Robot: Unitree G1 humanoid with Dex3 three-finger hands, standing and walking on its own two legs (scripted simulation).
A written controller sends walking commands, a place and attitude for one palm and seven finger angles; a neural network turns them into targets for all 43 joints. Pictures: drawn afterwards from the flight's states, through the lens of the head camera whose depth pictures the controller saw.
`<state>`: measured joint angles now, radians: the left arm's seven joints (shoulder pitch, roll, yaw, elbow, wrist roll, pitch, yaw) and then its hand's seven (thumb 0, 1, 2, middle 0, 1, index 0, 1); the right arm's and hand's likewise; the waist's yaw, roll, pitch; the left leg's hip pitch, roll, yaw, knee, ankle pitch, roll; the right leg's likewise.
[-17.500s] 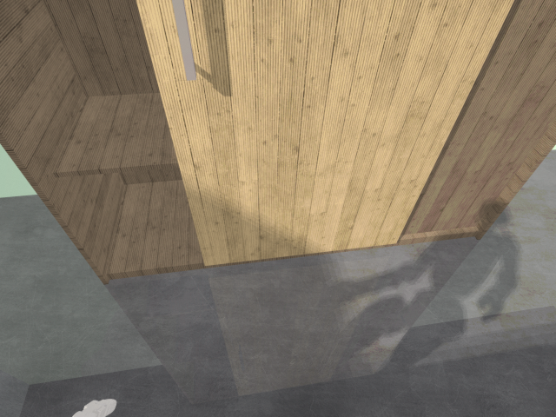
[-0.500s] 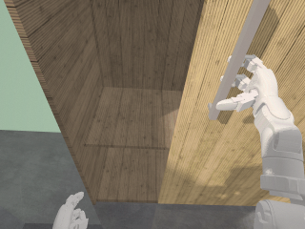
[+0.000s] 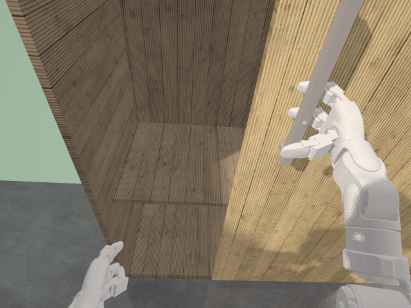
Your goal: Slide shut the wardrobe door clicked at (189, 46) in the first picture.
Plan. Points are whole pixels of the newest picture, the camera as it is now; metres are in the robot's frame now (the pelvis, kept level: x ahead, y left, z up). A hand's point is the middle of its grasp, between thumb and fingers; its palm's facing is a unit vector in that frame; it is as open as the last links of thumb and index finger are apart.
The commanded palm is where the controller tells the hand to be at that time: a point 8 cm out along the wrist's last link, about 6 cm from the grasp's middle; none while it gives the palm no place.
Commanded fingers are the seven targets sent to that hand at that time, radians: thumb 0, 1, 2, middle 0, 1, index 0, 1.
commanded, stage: move the hooked fingers beside the handle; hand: right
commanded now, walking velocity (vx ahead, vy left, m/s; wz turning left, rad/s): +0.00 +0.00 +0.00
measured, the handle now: (308, 90) +0.42 -0.16 +0.27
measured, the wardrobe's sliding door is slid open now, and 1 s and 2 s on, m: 0.39 0.39 0.39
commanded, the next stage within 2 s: none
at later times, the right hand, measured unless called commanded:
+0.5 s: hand (304, 125) +0.36 -0.15 +0.24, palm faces +0.00 +1.00 -0.04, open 14.4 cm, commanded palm +0.33 -0.21 +0.24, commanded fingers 0.00 0.50 -0.30 0.30 1.20 0.30 1.20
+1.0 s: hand (319, 125) +0.36 -0.17 +0.24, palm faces +0.06 +1.00 -0.05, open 14.1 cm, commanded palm +0.34 -0.23 +0.24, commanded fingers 0.00 0.50 -0.30 0.30 1.20 0.30 1.20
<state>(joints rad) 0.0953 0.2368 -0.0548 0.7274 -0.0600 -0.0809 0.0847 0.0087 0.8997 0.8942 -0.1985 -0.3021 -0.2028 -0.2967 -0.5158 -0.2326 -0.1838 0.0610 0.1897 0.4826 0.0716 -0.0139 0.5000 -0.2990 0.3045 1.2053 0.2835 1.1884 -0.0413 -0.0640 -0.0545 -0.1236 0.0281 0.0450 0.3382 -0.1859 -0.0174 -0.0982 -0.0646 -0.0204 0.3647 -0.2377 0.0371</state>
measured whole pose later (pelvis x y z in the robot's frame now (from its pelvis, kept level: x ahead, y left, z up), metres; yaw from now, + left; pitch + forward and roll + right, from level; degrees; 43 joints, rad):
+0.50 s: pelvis +0.01 +0.00 +0.00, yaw +0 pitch -1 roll +1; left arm 0.09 0.23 -0.06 0.72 -0.05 -0.05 0.07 0.01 0.90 0.89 -0.20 -0.30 -0.20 -0.30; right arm -0.45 -0.23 -0.19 -0.04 0.20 0.51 0.08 -0.01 0.50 -0.30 0.30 1.20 0.23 1.15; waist -0.04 -0.07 -0.06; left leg -0.12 0.03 0.03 0.34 -0.20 -0.02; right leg -0.08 -0.06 -0.03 0.36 -0.25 0.03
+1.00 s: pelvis +0.01 +0.00 +0.00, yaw +0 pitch -1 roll +1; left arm 0.11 0.25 -0.05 0.72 -0.06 -0.05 0.08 0.01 0.90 0.89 -0.20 -0.30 -0.20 -0.30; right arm -0.46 -0.29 -0.25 0.01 0.20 0.48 0.11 -0.01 0.50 -0.30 0.30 1.20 0.29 1.18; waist -0.04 -0.07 -0.06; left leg -0.13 0.02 0.04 0.35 -0.20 -0.02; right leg -0.10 -0.07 -0.02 0.37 -0.25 0.04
